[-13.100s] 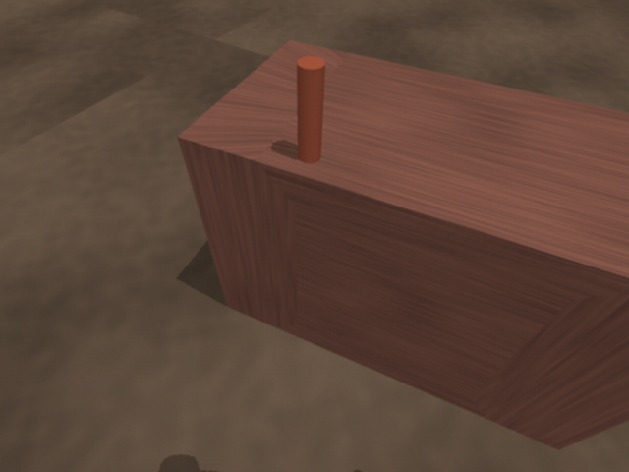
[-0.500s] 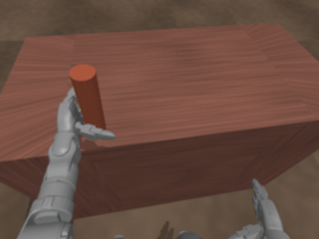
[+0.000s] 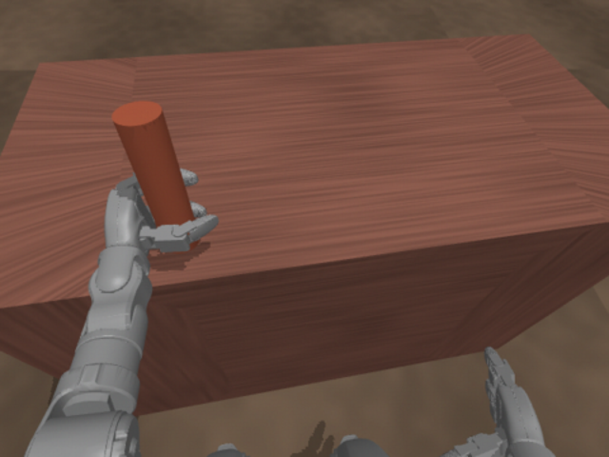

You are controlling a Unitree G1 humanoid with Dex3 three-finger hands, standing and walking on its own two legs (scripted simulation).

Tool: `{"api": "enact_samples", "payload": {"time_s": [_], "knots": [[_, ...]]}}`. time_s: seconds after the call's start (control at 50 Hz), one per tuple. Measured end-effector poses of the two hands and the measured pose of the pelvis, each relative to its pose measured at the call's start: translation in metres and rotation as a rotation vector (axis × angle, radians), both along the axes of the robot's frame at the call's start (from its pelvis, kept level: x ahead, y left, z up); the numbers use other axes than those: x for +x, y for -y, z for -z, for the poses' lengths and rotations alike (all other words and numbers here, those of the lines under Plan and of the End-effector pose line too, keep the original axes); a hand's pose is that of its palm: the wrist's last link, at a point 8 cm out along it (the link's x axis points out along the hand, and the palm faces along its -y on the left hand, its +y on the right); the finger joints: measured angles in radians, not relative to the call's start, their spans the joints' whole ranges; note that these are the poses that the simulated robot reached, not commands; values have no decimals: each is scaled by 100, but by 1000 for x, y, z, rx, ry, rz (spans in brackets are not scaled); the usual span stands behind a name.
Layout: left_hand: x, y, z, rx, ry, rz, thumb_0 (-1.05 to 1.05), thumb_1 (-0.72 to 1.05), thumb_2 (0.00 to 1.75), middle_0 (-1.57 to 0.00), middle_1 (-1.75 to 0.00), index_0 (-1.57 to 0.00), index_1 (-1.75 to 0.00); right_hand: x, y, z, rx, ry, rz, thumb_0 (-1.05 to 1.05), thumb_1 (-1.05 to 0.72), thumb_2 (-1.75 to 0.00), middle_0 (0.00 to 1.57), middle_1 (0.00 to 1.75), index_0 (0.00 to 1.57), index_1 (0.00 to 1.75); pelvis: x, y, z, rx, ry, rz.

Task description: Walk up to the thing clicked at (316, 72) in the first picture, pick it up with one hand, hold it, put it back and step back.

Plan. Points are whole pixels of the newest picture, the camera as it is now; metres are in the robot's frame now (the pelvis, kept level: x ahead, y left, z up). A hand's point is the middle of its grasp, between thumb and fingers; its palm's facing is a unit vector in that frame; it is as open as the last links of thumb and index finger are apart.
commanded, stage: settle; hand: left
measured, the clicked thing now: (163, 187) +0.42 +0.14 +0.12
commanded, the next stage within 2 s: lift in 1.00 s
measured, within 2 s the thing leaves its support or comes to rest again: leaves its support in 0.30 s
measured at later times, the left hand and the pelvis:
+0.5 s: hand (160, 191) +0.43 +0.15 +0.11, palm faces +0.00 -1.00 -0.02, open 6.9 cm; pelvis +0.00 +0.00 +0.00, yaw +0 degrees
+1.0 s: hand (155, 171) +0.43 +0.14 +0.14, palm faces +0.01 -1.00 +0.00, open 6.9 cm; pelvis +0.00 +0.00 +0.01, yaw +0 degrees
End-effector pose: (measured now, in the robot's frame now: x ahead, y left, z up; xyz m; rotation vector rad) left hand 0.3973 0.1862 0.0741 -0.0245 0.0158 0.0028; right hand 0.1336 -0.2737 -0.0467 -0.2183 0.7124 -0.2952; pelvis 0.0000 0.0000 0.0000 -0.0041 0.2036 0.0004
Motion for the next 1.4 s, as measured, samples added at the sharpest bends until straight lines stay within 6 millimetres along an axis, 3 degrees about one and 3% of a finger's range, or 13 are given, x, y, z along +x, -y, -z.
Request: {"api": "enact_samples", "payload": {"time_s": [0.12, 0.26, 0.52, 1.18, 1.4], "knots": [[0, -3, 1, -1, 20, 4, 2, -9, 84, -105, -98, -96, -95, 8, -2, -1, -4, 5, -11, -1, 50, -6, 6, 5, 6, 5, 1, 0, 1, -1, -5, -6], [1, -9, -3, 27, 6, 15, 3, 2, 111, -97, -110, -88, -108, 12, -6, -7, 0, 28, -23, -1, 51, -6, 6, 5, 6, 5, 3, -2, 0, -5, 1, -6], [10, -13, -39, 39, 17, 6, 2, 0, 113, -97, -110, -89, -109, 11, -15, 0, 43, 13, -9, -1, 53, -6, 6, 5, 6, 5, 4, -4, -5, -2, 31, -4], [17, -12, -75, 27, 5, 5, 2, 0, 114, -97, -110, -89, -109, 10, -9, -3, 52, 17, 24, -1, 54, -5, 6, 5, 6, 5, 4, -1, -18, 2, 78, -1], [7, -10, -95, 30, 53, 9, 2, 0, 114, -98, -109, -89, -109, 10, -5, -6, 49, 32, 35, -1, 54, -5, 5, 5, 6, 5, 7, -1, -21, 1, 101, 0]]}}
